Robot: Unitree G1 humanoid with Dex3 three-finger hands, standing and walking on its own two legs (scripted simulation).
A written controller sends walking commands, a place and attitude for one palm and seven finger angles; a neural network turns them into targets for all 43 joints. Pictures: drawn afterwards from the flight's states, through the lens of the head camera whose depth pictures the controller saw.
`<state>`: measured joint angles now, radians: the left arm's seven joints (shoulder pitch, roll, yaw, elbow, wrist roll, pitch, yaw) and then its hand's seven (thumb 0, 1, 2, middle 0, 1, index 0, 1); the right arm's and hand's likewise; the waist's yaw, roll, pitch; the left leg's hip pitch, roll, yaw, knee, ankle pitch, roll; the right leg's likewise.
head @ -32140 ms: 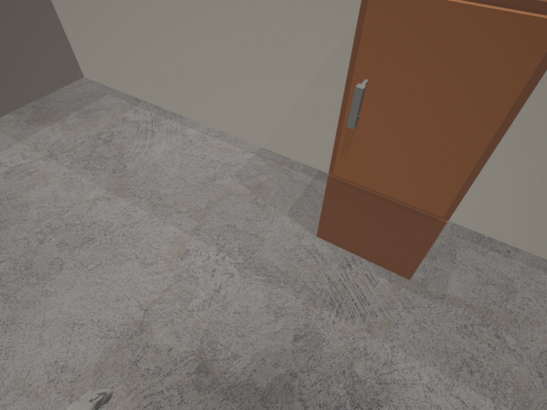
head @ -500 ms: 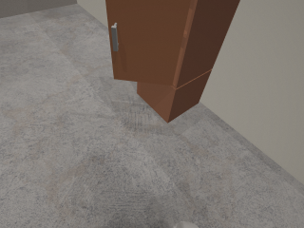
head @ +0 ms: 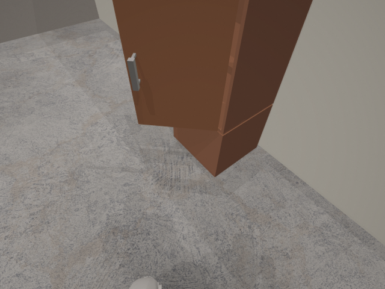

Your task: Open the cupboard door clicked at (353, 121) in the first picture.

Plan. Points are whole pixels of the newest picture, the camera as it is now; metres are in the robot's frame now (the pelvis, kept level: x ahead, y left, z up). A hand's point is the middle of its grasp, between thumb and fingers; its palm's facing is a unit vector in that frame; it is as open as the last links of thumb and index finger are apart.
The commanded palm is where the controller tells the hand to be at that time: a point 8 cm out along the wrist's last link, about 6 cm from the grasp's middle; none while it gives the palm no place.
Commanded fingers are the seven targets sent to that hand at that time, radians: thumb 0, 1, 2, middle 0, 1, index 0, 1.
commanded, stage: take the last steps up to it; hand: left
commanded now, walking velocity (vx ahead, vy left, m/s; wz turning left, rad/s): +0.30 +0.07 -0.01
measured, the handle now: (135, 72) +0.85 +0.25 -0.04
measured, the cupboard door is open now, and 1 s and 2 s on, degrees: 46 46 46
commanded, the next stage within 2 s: come to a stop and stand still in 0.52 s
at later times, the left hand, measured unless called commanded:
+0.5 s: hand (106, 247) +0.24 +0.23 -0.17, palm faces +0.02 -0.98 -0.18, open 7.3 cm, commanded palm none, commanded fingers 0.00 0.90 0.90 -0.20 -0.30 -0.20 -0.30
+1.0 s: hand (112, 213) +0.34 +0.24 -0.18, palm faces +0.02 -0.98 -0.22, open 7.3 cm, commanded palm none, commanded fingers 0.00 0.90 0.90 -0.20 -0.30 -0.20 -0.30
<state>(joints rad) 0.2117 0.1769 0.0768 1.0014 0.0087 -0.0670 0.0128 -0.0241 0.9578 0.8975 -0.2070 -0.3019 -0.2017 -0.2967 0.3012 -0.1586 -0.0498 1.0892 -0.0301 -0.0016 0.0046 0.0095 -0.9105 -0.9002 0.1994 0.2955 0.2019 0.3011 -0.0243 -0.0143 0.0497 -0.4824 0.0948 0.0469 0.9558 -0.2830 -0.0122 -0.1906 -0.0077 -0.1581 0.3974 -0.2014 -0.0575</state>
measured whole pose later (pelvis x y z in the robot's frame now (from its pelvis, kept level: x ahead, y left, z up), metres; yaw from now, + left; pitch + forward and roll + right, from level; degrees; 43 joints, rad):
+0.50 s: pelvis +0.18 +0.05 +0.00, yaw -2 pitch -1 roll +1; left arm 0.19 0.18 0.06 1.02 0.02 -0.02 -0.02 0.01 0.92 0.90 -0.20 -0.30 -0.19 -0.30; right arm 0.29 -0.18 -0.03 1.07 -0.03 -0.05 -0.02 0.00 -0.94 -0.90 0.20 0.30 0.21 0.30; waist 0.00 -0.02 0.05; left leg -0.13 0.01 0.13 0.41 -0.27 0.02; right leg -0.45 -0.09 -0.10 0.74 -0.31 0.00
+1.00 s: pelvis +0.29 +0.05 -0.01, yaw -2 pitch +1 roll +0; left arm 0.18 0.20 0.06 1.03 0.00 0.05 0.03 0.00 0.92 0.90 -0.20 -0.30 -0.20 -0.30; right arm 0.15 -0.16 -0.03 1.01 -0.03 0.01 -0.05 0.01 -0.92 -0.90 0.20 0.30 0.21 0.30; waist 0.00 -0.02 0.09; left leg -0.29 0.03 0.09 0.52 -0.23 0.03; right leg -0.33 -0.01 -0.04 0.83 -0.55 0.01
